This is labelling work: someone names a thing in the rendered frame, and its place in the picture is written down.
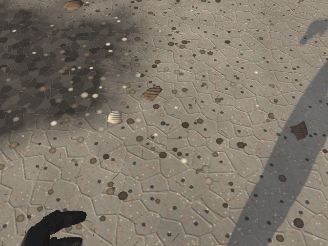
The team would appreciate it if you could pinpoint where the left robot hand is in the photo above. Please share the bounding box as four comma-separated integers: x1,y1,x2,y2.
20,210,87,246

